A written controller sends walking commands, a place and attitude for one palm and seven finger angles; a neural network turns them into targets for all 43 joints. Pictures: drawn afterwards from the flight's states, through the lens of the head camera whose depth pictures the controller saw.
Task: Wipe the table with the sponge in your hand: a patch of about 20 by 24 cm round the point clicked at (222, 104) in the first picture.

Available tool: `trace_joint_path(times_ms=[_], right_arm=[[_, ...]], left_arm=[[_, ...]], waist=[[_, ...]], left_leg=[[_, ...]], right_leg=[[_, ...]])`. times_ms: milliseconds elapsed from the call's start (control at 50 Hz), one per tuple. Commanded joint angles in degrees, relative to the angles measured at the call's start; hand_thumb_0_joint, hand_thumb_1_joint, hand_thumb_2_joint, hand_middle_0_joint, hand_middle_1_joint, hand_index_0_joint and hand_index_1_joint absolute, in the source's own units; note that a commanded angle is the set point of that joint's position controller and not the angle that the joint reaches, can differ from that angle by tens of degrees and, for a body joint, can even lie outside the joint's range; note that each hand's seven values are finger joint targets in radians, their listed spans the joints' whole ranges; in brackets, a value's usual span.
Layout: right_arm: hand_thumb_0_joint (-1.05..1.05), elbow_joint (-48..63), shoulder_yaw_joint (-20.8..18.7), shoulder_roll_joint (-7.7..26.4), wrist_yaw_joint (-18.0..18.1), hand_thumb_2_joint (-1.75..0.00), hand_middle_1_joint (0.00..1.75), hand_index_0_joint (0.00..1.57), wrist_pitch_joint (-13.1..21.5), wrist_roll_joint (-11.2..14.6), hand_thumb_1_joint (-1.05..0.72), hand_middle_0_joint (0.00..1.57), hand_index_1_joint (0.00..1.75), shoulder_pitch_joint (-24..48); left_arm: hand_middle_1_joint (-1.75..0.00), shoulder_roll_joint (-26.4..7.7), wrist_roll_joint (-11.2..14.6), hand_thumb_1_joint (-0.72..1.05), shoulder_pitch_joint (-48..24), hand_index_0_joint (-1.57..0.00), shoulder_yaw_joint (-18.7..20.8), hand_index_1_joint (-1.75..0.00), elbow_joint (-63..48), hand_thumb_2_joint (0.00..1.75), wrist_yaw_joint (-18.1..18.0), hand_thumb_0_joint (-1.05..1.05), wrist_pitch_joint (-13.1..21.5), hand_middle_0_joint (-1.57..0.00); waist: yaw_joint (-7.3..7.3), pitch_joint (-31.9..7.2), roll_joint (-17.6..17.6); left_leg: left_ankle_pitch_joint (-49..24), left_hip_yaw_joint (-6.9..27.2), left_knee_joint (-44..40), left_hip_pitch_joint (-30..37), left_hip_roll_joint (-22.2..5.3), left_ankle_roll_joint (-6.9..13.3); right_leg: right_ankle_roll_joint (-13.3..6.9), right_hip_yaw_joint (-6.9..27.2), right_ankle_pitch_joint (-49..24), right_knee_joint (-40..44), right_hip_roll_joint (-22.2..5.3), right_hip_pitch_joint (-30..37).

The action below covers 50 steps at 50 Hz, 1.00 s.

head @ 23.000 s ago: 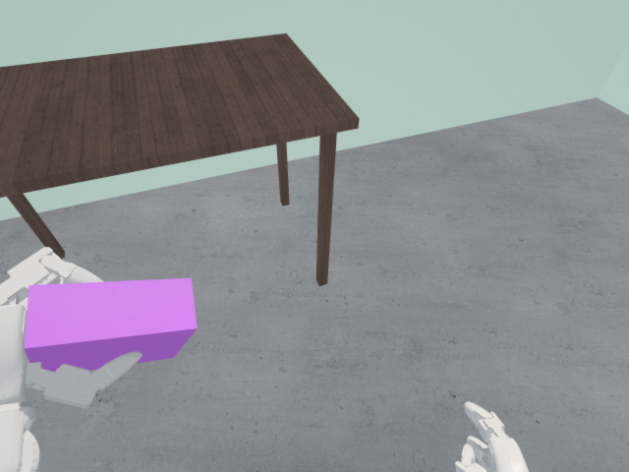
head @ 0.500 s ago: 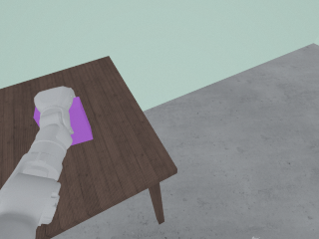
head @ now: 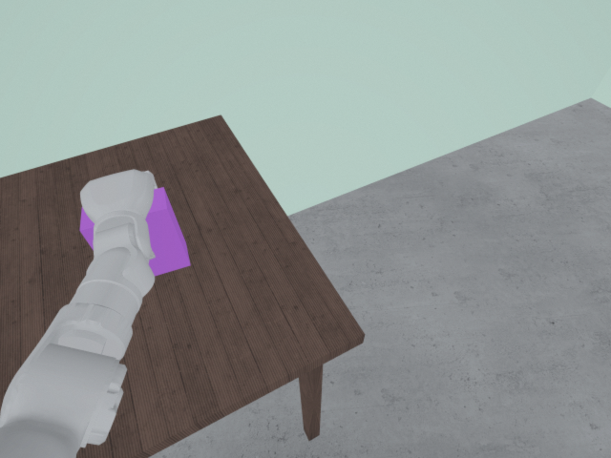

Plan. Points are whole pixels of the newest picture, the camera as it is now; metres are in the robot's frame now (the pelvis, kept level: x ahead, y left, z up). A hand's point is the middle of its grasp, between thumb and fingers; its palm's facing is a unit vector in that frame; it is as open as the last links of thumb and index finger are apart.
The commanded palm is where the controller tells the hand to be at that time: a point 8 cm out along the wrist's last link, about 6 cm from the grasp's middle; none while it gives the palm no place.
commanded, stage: wipe back along the third lane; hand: left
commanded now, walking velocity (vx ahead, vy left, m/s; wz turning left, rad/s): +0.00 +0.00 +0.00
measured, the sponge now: (145, 248) +0.41 +0.27 +0.02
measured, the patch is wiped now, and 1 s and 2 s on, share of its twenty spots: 1.00 1.00 1.00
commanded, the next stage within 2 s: slide back across to the middle lane in 1.64 s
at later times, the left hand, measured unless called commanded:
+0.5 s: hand (135, 251) +0.37 +0.25 +0.08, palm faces +0.05 -0.05 -1.00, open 9.6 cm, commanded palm +0.31 +0.23 +0.10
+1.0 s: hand (146, 290) +0.31 +0.21 +0.08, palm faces +0.07 -0.06 -1.00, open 9.6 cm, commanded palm +0.26 +0.20 +0.10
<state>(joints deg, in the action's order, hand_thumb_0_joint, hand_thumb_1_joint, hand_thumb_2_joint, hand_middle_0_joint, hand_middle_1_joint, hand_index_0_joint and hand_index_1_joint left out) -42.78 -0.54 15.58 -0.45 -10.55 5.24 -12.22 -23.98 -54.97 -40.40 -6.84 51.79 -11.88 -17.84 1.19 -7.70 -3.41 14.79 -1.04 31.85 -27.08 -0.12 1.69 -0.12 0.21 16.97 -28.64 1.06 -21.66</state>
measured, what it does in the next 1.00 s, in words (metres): stands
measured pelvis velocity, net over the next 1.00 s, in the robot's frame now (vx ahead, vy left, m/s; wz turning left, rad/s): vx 0.01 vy -0.02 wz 0.02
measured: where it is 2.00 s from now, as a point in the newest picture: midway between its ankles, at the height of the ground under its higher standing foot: outside the picture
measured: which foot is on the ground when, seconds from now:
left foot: down 0.00-1.00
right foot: down 0.00-1.00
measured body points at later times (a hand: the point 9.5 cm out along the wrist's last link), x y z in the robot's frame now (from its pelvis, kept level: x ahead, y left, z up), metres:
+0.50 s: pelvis +0.02 +0.00 +0.00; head +0.03 -0.03 +0.45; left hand +0.36 +0.25 +0.13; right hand +0.26 -0.21 -0.09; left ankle +0.00 +0.10 -0.73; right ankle -0.04 -0.12 -0.73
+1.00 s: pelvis +0.01 -0.02 +0.00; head +0.00 -0.07 +0.45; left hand +0.30 +0.21 +0.13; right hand +0.24 -0.23 -0.10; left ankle +0.00 +0.10 -0.73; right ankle -0.04 -0.13 -0.73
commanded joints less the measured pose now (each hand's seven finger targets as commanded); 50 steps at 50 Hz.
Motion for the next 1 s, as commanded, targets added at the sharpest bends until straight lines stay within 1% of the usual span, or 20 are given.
trace_joint_path(times_ms=[0,60,200,280,300,320,360,380,400,420,500,580,620,680,740,760,820,880,960,980], right_arm=[[0.0,8.37,-2.51,7.98,-0.36,-0.9,0.3,0.2,1.61,0.01,-0.9,0.2,0.3,7.17],[0.0,9.12,-2.01,7.85,-0.65,-0.9,0.3,0.2,0.8,0.5,-0.9,0.2,0.3,9.95],[0.0,11.03,-1.15,7.48,-0.61,-0.9,0.3,0.2,-0.2,0.67,-0.9,0.2,0.3,13.79],[0.0,13.01,-0.93,6.73,-1.24,-0.9,0.3,0.2,-0.26,0.89,-0.9,0.2,0.3,16.06],[0.0,12.77,-0.78,7.07,-1.18,-0.9,0.3,0.2,-0.37,0.76,-0.9,0.2,0.3,16.04],[0.0,13.06,-0.54,6.95,-1.3,-0.9,0.3,0.2,-0.36,0.76,-0.9,0.2,0.3,16.53],[0.0,13.5,-0.44,7.05,-1.33,-0.9,0.3,0.2,-0.29,0.83,-0.9,0.2,0.3,17.37],[0.0,13.96,-0.43,6.85,-1.41,-0.9,0.3,0.2,-0.33,0.98,-0.9,0.2,0.3,17.81],[0.0,13.99,-0.32,6.97,-1.49,-0.9,0.3,0.2,-0.35,0.88,-0.9,0.2,0.3,18.2],[0.0,14.49,-0.17,6.74,-1.62,-0.9,0.3,0.2,-0.22,0.88,-0.9,0.2,0.3,18.55],[0.0,15.12,0.13,6.74,-1.88,-0.9,0.3,0.2,-0.14,1.1,-0.9,0.2,0.3,19.81],[0.0,15.82,0.16,6.36,-2.15,-0.9,0.3,0.2,0.19,1.19,-0.9,0.2,0.3,20.38],[0.0,15.95,0.4,6.49,-2.05,-0.9,0.3,0.2,0.39,1.03,-0.9,0.2,0.3,20.72],[0.0,16.1,0.25,6.29,-2.1,-0.9,0.3,0.2,0.35,1.14,-0.9,0.2,0.3,21.16],[0.0,16.07,0.19,6.33,-2.18,-0.9,0.3,0.2,0.68,1.05,-0.9,0.2,0.3,21.52],[0.0,16.44,0.27,6.18,-2.25,-0.9,0.3,0.2,0.81,0.97,-0.9,0.2,0.3,21.87],[0.0,16.49,0.04,6.02,-2.5,-0.9,0.3,0.2,0.86,1.03,-0.9,0.2,0.3,22.38],[0.0,16.29,-0.11,6.24,-2.54,-0.9,0.3,0.2,0.84,0.94,-0.9,0.2,0.3,23.19],[0.0,16.0,-0.07,6.0,-2.29,-0.9,0.3,0.2,1.15,1.15,-0.9,0.2,0.3,23.67],[0.0,15.83,-0.15,6.09,-2.27,-0.9,0.3,0.2,1.08,1.28,-0.9,0.2,0.3,23.71]], left_arm=[[-1.6,-4.88,1.03,0.1,-3.63,-1.2,-0.57,-1.6,-6.21,1.3,0.68,0.0,-4.06,-1.2],[-1.6,-2.51,2.33,0.1,-1.08,-1.2,-2.3,-1.6,-9.23,1.3,1.14,0.0,-7.53,-1.2],[-1.6,-0.75,3.43,0.1,3.66,-1.2,-3.79,-1.6,-17.92,1.3,3.43,0.0,-12.46,-1.2],[-1.6,4.75,4.0,0.1,7.34,-1.2,-7.98,-1.6,-25.5,1.3,4.72,0.0,-13.19,-1.2],[-1.6,2.8,3.88,0.1,8.47,-1.2,-6.6,-1.6,-25.77,1.3,4.63,0.0,-13.55,-1.2],[-1.6,3.87,3.91,0.1,9.48,-1.2,-7.49,-1.6,-26.4,1.3,4.81,0.0,-13.96,-1.2],[-1.6,2.56,4.31,0.1,12.46,-1.2,-6.02,-1.6,-29.08,1.3,4.99,0.0,-14.46,-1.2],[-1.6,3.75,4.5,0.1,12.05,-1.2,-6.97,-1.6,-31.11,1.3,5.23,0.0,-14.57,-1.2],[-1.6,2.57,4.45,0.1,13.62,-1.2,-6.1,-1.6,-32.07,1.3,5.19,0.0,-14.84,-1.2],[-1.6,4.3,4.56,0.1,15.66,-1.2,-7.62,-1.6,-33.69,1.3,5.46,0.0,-15.05,-1.2],[-1.6,2.38,4.67,0.1,19.24,-1.2,-6.17,-1.6,-37.82,1.3,5.94,0.0,-15.91,-1.2],[-1.6,4.45,4.07,0.1,20.95,-1.2,-8.42,-1.6,-41.34,1.3,6.72,0.0,-16.39,-1.2],[-1.6,2.54,4.18,0.1,23.96,-1.2,-6.72,-1.6,-42.36,1.3,6.6,0.0,-16.49,-1.2],[-1.6,4.29,3.84,0.1,23.29,-1.2,-8.51,-1.6,-44.27,1.3,6.97,0.0,-16.67,-1.2],[-1.6,2.91,3.9,0.1,27.52,-1.2,-6.87,-1.6,-44.79,1.3,6.75,0.0,-16.38,-1.2],[-1.6,4.08,4.15,0.1,28.76,-1.2,-7.9,-1.6,-45.62,1.3,6.82,0.0,-16.3,-1.2],[-1.6,5.36,4.07,0.1,30.3,-1.2,-9.0,-1.6,-46.75,1.3,6.63,0.0,-16.1,-1.2],[-1.6,4.72,3.79,0.1,30.49,-1.2,-8.47,-1.6,-47.74,1.3,6.22,0.0,-16.46,-1.2],[-1.6,4.17,4.38,0.1,31.9,-1.2,-7.86,-1.6,-47.76,1.3,5.68,0.0,-16.88,-1.2],[-1.6,4.61,4.1,0.1,30.48,-1.2,-8.35,-1.6,-47.51,1.3,5.71,0.0,-16.89,-1.2]], waist=[[-2.49,-12.31,3.91],[-2.3,-9.33,5.91],[-2.88,-10.23,5.96],[-2.65,-11.1,5.3],[-2.91,-10.06,6.15],[-2.88,-9.46,7.13],[-3.41,-9.91,8.12],[-3.01,-10.68,7.86],[-3.4,-9.54,7.72],[-3.47,-10.06,6.86],[-3.74,-8.23,7.55],[-3.26,-8.95,7.59],[-4.08,-8.67,7.52],[-3.49,-8.32,7.34],[-4.35,-8.03,8.25],[-4.49,-7.89,8.05],[-4.4,-6.23,8.79],[-4.73,-5.34,8.15],[-4.98,-4.02,10.11],[-4.49,-3.72,9.46]], left_leg=[[-16.36,1.97,-3.59,13.02,-0.09,0.77],[-15.7,2.11,-4.42,13.04,-0.2,0.63],[-19.42,2.77,-4.39,16.22,0.17,0.45],[-23.12,2.66,-3.62,18.06,0.04,0.28],[-22.85,2.96,-3.43,17.79,0.0,0.25],[-22.51,2.69,-3.38,17.34,0.24,0.35],[-23.55,2.2,-2.96,16.94,0.57,0.39],[-25.18,2.11,-2.96,17.58,0.29,0.26],[-25.32,2.08,-2.6,17.33,0.5,0.33],[-26.06,1.93,-2.42,17.56,0.66,0.34],[-25.65,1.75,-2.43,16.68,0.68,0.26],[-26.34,1.6,-2.02,16.9,0.82,0.38],[-24.66,1.44,-2.14,16.17,1.17,0.41],[-23.57,1.37,-2.45,16.22,1.01,0.41],[-22.17,1.36,-2.22,15.56,1.32,0.5],[-22.0,1.03,-2.1,15.37,1.49,0.56],[-19.33,1.18,-2.66,14.67,1.35,0.61],[-17.03,1.2,-3.43,14.45,1.3,0.49],[-14.2,0.97,-3.75,13.74,1.51,0.75],[-13.38,0.93,-4.26,13.83,1.25,0.6]], right_leg=[[-3.38,-2.46,-16.58,2.7,1.36,5.17],[-3.23,-2.76,-16.02,3.67,1.34,5.03],[-3.49,-3.26,-19.17,3.16,1.24,7.96],[-3.44,-3.45,-22.7,2.33,1.04,8.86],[-3.48,-3.4,-22.54,2.32,1.2,8.59],[-3.42,-3.38,-23.4,2.41,1.14,8.96],[-3.24,-2.78,-27.11,2.19,0.84,11.1],[-3.21,-3.05,-28.37,1.67,0.69,11.72],[-3.22,-2.71,-29.43,1.72,0.73,11.84],[-3.15,-2.71,-30.36,1.53,0.62,12.27],[-3.01,-2.47,-31.95,1.33,0.54,13.25],[-3.02,-2.19,-33.29,0.76,0.5,13.85],[-3.05,-1.66,-33.48,0.75,0.43,14.57],[-3.03,-1.71,-31.77,0.79,0.45,13.94],[-3.08,-1.12,-31.83,0.69,0.44,14.35],[-2.96,-1.16,-32.53,0.68,0.31,14.78],[-2.9,-1.18,-29.08,1.0,0.48,13.67],[-3.08,-0.68,-26.06,1.51,0.59,13.03],[-2.68,-0.15,-23.59,2.22,0.52,13.06],[-2.72,-0.25,-21.59,2.31,0.55,12.55]])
